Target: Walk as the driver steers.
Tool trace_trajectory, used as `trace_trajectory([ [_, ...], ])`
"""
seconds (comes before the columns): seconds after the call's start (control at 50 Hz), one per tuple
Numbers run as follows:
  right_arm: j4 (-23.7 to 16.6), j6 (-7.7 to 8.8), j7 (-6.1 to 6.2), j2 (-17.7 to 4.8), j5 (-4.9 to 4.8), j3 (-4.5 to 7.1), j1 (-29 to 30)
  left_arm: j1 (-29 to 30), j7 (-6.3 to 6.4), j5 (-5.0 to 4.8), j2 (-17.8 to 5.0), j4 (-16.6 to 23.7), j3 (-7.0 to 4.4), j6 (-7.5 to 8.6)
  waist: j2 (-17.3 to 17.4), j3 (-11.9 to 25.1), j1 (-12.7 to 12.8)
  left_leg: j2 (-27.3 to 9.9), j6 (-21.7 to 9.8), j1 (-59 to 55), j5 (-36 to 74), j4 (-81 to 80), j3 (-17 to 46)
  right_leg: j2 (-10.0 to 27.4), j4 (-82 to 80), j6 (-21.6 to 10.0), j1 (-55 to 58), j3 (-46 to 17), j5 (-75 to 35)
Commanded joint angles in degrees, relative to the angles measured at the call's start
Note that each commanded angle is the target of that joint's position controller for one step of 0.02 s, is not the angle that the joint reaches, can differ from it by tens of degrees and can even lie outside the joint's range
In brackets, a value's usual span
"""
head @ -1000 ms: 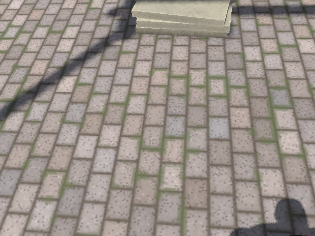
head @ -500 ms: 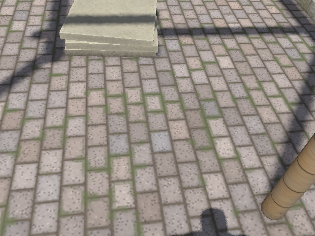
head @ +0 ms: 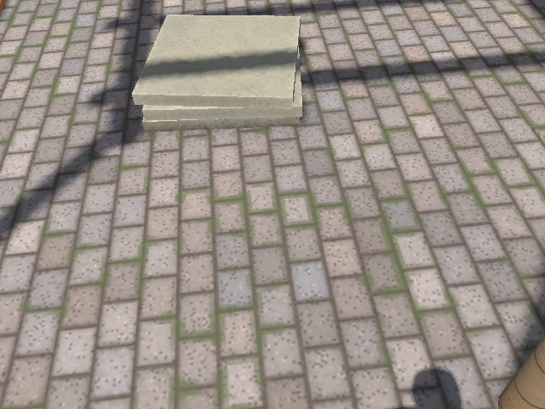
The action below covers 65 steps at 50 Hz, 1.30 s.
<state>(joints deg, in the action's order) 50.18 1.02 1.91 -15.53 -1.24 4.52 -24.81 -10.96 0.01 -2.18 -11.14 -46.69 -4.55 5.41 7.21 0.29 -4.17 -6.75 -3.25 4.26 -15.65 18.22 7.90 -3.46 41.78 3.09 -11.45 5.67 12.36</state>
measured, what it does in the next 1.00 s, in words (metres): walks ahead: left foot 0.04 m lower, then right foot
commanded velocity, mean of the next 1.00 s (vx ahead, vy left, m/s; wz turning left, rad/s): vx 0.47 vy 0.00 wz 0.05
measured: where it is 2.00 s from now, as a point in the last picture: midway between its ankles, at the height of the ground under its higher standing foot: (283, 242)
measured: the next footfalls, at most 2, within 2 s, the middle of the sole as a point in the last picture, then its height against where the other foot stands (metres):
left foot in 0.34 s outside the picture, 0.04 m lower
right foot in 0.82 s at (386, 393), level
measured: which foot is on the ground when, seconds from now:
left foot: down 0.00-0.08, up 0.10-0.32, down 0.34-0.82, up 0.84-1.00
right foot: down 0.00-0.32, up 0.34-0.80, down 0.82-1.00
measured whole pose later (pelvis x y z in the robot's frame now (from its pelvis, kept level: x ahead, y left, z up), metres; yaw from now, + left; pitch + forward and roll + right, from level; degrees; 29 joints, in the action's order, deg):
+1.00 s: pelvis +0.51 -0.16 -0.01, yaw +0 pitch +2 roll +0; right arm 51.4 2.9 -0.6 -16.9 -1.4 3.8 -16.5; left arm -16.8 0.2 0.3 -13.2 -48.6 -3.1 6.0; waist 2.4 1.3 0.7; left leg -1.9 -1.9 33.9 -11.7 63.6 4.5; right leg 0.5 22.9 -2.1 -12.8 6.0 12.2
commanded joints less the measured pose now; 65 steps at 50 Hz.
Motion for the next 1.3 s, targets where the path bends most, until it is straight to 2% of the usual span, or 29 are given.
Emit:
trace_trajectory([
  [0.02,-0.9,0.47,0.36,-5.9,-0.31,1.45,-3.4,10.0,-0.94,0.26,-3.9,6.0,-0.45,2.38,-0.3,-5.2,0.4,-1.1,-5.6,-13.5,17.9,3.5,1.4,0.0,-21.2,-4.5,-18.5,0.3,10.5],
  [0.04,-1.0,0.7,0.46,-6.4,-0.29,1.52,-1.6,8.3,-1.15,0.5,-4.1,5.6,-0.69,2.56,-0.1,-3.5,2.4,-0.1,-4.4,-12.8,32.8,8.7,-0.9,-0.8,-24.8,-5.1,-14.7,0.7,7.5],
  [0.08,-5.7,2.75,0.83,-8.7,0.08,2.22,13.1,-12.9,-0.94,0.62,-8.1,-1.4,-2.6,2.48,-6.7,-1.1,14.6,2.8,0.1,8.6,45.4,33.0,-6.6,2.5,-37.8,-7.1,10.4,-4.4,-17.6],
  [0.1,-9.5,4.76,0.78,-7.8,1.86,2.16,20.7,-25.5,-0.78,1.37,-13.5,-6.4,-3.99,2.09,-19.4,-3.2,19.1,5.7,1.2,38.4,4.9,48.9,-7.7,10.9,-31.6,-9.5,32.6,-16.3,-43.2],
  [0.12,-8.7,6.33,0.03,-4.7,-0.21,1.43,19.8,-29.1,-0.08,2.35,-11.5,-8.8,-3.25,1.73,-21.1,-5.2,16.5,4.4,-0.7,58.6,-16.1,56.9,-5.4,18.5,-23.6,-10.8,44.7,-20.5,-54.7],
  [0.14,-9.2,7.28,-0.84,-2.4,-3.4,0.36,23.8,-31.4,0.27,3.86,-6.8,-10.1,-1.89,1.48,-16.4,-8.9,17.2,4.5,-2.3,71.5,-18.2,63.2,-4.8,19.6,-23.0,-11.1,49.5,-19.0,-52.0],
  [0.16,-11.4,8.34,-1.48,-0.5,-4.22,-0.71,28.5,-31.8,0.15,5.04,-4.0,-10.5,-0.79,1.33,-12.6,-10.8,16.8,5.0,-3.1,78.0,-18.1,63.1,-8.8,18.0,-23.5,-9.9,50.0,-17.1,-47.5],
  [0.22,-12.8,10.67,-4.08,5.9,-2.43,-3.36,25.9,-17.4,0.94,3.22,0.9,-6.4,2.37,1.66,-7.2,-14.0,6.6,5.6,0.3,51.7,1.2,32.9,-17.1,9.6,-29.6,-7.1,13.6,-10.2,-32.9],
  [0.26,-6.3,11.81,-6.4,2.1,1.72,-1.18,7.2,-10.0,1.67,2.08,-10.1,-1.4,-0.08,4.15,-8.6,3.7,-1.8,13.8,1.6,-9.8,41.2,18.1,-14.5,8.2,-28.2,-10.4,-15.0,-10.0,-31.7],
  [0.3,-3.7,8.16,-4.34,-4.8,2.08,1.85,-2.7,-0.2,1.57,1.63,-18.0,1.4,-2.92,4.62,-14.3,8.7,-11.8,13.6,1.8,-20.8,40.8,15.4,-9.2,8.4,-18.4,-9.1,-11.6,-8.6,-41.3],
  [0.34,-0.9,3.28,-0.79,-6.7,3.99,2.39,-11.2,5.4,0.71,-0.28,-9.6,2.7,-1.3,3.05,-3.2,5.3,-16.7,5.4,-2.4,-20.5,42.9,3.8,-5.7,0.6,17.3,-4.3,-8.8,-7.7,-6.4],
  [0.36,-2.6,3.99,-0.61,-8.3,6.57,1.07,-9.3,-11.5,-0.19,-0.61,0.6,1.9,1.27,2.36,11.5,14.0,-7.2,-9.0,-12.1,-30.1,62.7,17.0,9.8,-2.2,42.3,-4.5,-16.8,-16.3,26.4],
  [0.38,-3.4,4.4,-1.77,-5.2,5.84,0.22,-6.3,-22.0,-0.42,-2.07,0.0,-2.1,1.8,2.2,3.2,16.6,-4.2,-11.3,-17.8,-27.9,60.5,17.1,17.3,-2.0,46.9,-5.8,-19.8,-23.8,26.5],
  [0.4,-4.2,4.41,-2.42,-6.9,3.42,1.45,-2.1,-24.0,-0.8,-3.1,-1.7,-1.6,1.77,1.25,-1.0,15.1,-0.9,-14.2,-21.4,-21.9,27.9,7.8,25.4,0.4,48.2,-5.5,-24.6,-20.2,22.2],
  [0.42,-5.7,4.37,-2.99,-6.0,0.96,1.18,5.8,-19.4,-0.42,-1.66,-3.9,-0.5,1.58,0.32,-9.5,8.5,1.7,-13.7,-19.8,-10.2,3.1,0.3,29.4,4.5,45.7,-5.5,-27.0,-15.6,16.2],
  [0.44,-7.2,4.7,-3.26,-4.4,0.54,0.19,11.0,-15.9,0.02,0.02,-6.1,0.2,1.03,-0.74,-12.1,3.7,3.2,-14.2,-18.9,0.6,-3.5,-3.5,30.1,6.7,44.7,-5.2,-26.3,-14.4,12.8],
  [0.52,-4.9,6.42,-3.35,-4.1,1.88,-0.8,15.4,-12.8,1.29,1.53,-7.5,1.1,0.8,-3.41,-5.0,-4.3,6.9,-7.3,-14.7,24.7,-6.2,-11.6,16.8,12.8,31.5,-2.8,-20.1,-13.7,6.7],
  [0.6,-2.7,6.2,-1.65,-6.9,1.34,-0.08,12.2,-2.1,1.47,2.59,-6.6,3.7,1.5,-1.67,-7.0,-1.3,3.9,-2.9,-12.7,18.9,6.6,-10.4,4.3,13.7,14.0,-2.0,-21.4,-10.8,-7.3],
  [0.72,-0.1,4.53,-2.45,-9.3,-0.4,0.47,6.5,8.8,-0.07,1.04,-6.6,6.3,2.21,-0.74,-5.7,-1.8,-0.5,-4.1,-10.1,9.8,3.4,-7.5,1.1,8.8,-5.7,-1.8,-17.1,-6.2,-9.9],
  [0.8,1.1,3.59,-2.84,-6.2,0.03,-0.6,5.6,-1.3,0.01,0.91,-11.7,2.6,-0.14,0.09,-4.2,2.0,5.3,-2.3,-5.5,10.0,5.6,5.3,0.4,6.3,-13.8,-5.3,-0.3,-4.9,-3.7],
  [0.82,-0.2,3.71,-3.1,-3.0,0.7,-1.9,6.5,-10.7,0.06,1.73,-15.3,2.6,-1.46,0.12,-11.6,8.5,10.7,3.2,-2.8,19.6,4.4,24.5,-4.4,16.8,-15.2,-10.1,14.9,-16.9,-2.2],
  [0.84,-1.6,4.86,-3.13,0.8,0.42,-2.82,1.9,-15.6,-0.2,2.37,-20.4,1.5,-2.44,-0.65,-25.5,13.4,9.1,10.4,0.7,38.9,-15.5,43.9,-7.7,29.5,-21.3,-18.6,29.0,-39.7,3.7],
  [0.86,-1.0,5.19,-3.1,-5.0,-0.65,-1.25,3.2,-17.0,-0.48,2.45,-16.1,0.6,-1.76,-0.44,-18.6,12.6,10.7,8.4,0.4,44.7,-14.6,54.1,0.4,29.1,-25.8,-19.2,25.7,-47.0,17.4],
  [0.88,-2.4,5.1,-3.21,-8.0,-1.4,-0.24,7.8,-13.1,-0.62,2.43,-13.2,1.3,-0.79,-0.18,-14.7,6.8,9.9,6.0,-0.7,47.3,-9.1,55.4,1.4,27.0,-26.5,-16.4,20.0,-38.8,19.8],
  [0.92,-2.0,3.67,-2.32,-5.6,-0.6,-0.24,8.8,-5.3,-0.13,1.79,-10.0,2.1,-0.04,0.57,-16.0,0.8,6.2,3.3,0.3,43.3,0.2,48.7,-0.4,20.4,-29.0,-11.3,9.9,-23.0,7.4],
  [0.98,-1.4,1.74,-2.42,-3.0,0.07,-0.2,7.1,-4.7,0.53,2.65,-8.4,0.8,-0.17,1.84,-14.2,0.5,4.2,2.2,1.7,37.1,7.4,46.3,-1.1,17.6,-30.9,-9.8,4.9,-12.3,-8.4],
  [1.06,-4.6,1.28,-2.09,-2.4,-0.27,0.2,12.3,-8.0,0.98,3.02,-9.4,-0.8,-0.6,1.73,-9.1,-1.0,5.1,2.0,2.8,41.2,13.1,38.5,0.5,19.6,-32.6,-12.1,7.3,-8.0,-17.2],
  [1.24,-12.1,1.34,-4.93,0.1,0.66,-1.08,27.1,-13.8,2.35,1.9,-11.0,-3.5,-1.02,-0.3,-10.4,-6.7,9.3,3.1,-0.2,40.4,16.4,19.8,-9.4,20.0,-31.9,-10.2,16.8,3.8,-18.9],
  [1.3,-13.9,1.45,-6.05,-1.9,0.31,-0.28,26.1,-11.9,2.67,1.39,-13.8,-2.7,-1.57,-1.52,-12.7,-4.0,6.2,7.2,-3.2,31.5,8.4,18.8,-14.5,20.3,-23.4,-9.0,18.1,6.7,-45.1],
])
